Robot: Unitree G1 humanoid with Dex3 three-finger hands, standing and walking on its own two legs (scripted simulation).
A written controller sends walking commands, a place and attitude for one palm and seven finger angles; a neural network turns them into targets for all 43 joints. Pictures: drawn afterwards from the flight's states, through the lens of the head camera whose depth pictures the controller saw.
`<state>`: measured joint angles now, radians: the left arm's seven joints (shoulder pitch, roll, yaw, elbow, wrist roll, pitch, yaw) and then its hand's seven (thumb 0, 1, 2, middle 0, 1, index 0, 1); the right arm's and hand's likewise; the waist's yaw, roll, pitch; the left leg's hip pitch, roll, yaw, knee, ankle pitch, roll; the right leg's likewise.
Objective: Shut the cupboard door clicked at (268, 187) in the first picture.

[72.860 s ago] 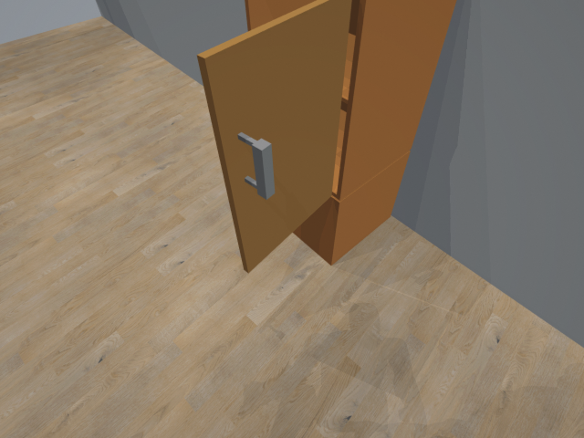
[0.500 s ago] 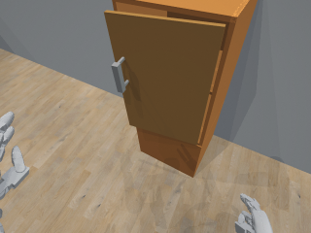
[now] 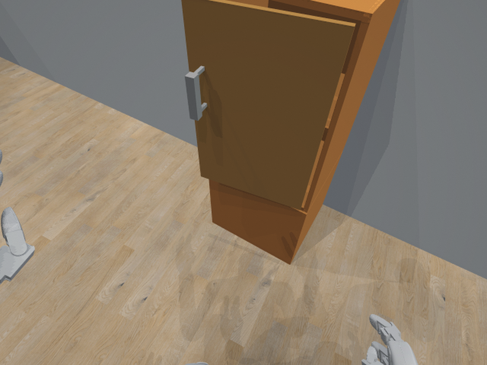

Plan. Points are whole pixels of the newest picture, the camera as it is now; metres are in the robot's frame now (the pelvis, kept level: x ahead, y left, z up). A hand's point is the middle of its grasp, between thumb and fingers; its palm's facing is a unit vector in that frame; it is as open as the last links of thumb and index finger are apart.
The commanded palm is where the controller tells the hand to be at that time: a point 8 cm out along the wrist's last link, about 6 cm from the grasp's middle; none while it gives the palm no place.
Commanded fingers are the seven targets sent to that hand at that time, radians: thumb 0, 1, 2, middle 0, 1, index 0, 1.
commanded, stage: step back with the hand held close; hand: left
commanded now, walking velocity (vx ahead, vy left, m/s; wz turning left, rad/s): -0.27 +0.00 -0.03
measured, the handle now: (198, 93) +0.75 +0.17 +0.05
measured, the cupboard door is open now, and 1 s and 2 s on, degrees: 9 9 9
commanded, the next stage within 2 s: stop stepping back and stand still in 0.52 s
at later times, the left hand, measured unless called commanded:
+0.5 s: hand out of the picture +0.09 +0.26 +0.21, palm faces +0.52 -0.72 -0.46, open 7.4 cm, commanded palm +0.00 +0.30 +0.20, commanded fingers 0.00 0.90 0.90 -0.20 -0.30 -0.20 -0.30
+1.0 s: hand out of the picture +0.01 +0.25 +0.20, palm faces +0.42 -0.78 -0.47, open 7.4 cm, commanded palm -0.05 +0.29 +0.20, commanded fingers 0.00 0.90 0.90 -0.20 -0.30 -0.20 -0.30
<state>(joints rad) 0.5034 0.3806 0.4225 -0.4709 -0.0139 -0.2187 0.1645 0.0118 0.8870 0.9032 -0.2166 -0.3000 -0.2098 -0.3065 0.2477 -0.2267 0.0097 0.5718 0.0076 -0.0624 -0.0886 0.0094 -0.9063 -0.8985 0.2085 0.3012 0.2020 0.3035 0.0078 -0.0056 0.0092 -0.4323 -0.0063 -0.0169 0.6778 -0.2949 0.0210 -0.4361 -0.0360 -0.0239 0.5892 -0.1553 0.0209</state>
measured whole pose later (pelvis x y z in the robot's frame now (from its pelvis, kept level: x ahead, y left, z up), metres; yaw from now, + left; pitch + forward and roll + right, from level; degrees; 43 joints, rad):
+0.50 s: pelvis -0.10 -0.02 -0.01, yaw +8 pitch -1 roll -4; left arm 0.43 0.51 0.49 -0.60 -0.05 -0.25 0.17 0.01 0.88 0.90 -0.22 -0.30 -0.21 -0.31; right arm 0.23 -0.16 -0.03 0.62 0.00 -0.13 -0.06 0.01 -0.91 -0.90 0.21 0.30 0.20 0.30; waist -0.05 0.02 0.05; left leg -0.59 0.12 0.03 0.62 -0.01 0.02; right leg -0.51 0.08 -0.02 1.09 -0.49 0.02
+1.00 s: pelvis -0.20 -0.01 +0.01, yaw -1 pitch +0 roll +1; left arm 0.56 0.48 0.47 -0.55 -0.04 -0.19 0.17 0.01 0.89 0.90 -0.21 -0.30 -0.21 -0.31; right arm 0.22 -0.15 0.03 0.55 0.00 -0.14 -0.05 0.01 -0.91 -0.90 0.21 0.30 0.20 0.30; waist -0.03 -0.08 -0.02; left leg -0.25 0.06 0.12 0.52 -0.26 -0.02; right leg -0.34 0.02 -0.06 0.65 -0.33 0.02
